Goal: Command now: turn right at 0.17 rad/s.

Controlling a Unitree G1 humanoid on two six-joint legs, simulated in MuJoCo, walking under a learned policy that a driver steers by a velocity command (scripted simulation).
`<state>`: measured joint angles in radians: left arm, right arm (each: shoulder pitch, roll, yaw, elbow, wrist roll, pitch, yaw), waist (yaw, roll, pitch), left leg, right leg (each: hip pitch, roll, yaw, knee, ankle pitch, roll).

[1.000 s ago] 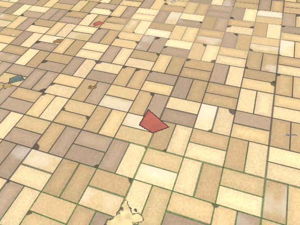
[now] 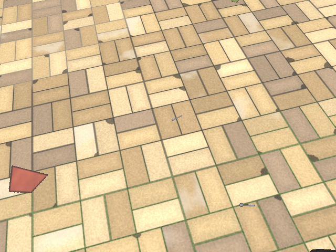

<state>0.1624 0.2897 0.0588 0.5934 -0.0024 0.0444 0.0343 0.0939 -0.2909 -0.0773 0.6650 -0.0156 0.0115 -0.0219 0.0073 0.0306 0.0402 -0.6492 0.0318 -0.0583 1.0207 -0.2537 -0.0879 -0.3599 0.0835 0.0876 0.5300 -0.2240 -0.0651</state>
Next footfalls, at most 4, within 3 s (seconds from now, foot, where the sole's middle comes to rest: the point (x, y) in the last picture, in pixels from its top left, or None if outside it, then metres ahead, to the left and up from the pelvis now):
0.14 left None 0.09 0.16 -0.77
1.06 left None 0.24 0.32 -0.77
1.54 right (83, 196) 0.66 0.44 -0.77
1.96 left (52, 121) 1.07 0.66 -0.77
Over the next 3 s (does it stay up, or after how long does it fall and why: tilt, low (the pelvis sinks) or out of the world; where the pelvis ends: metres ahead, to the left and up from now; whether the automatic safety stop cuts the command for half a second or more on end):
stays up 1.62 0.41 -0.01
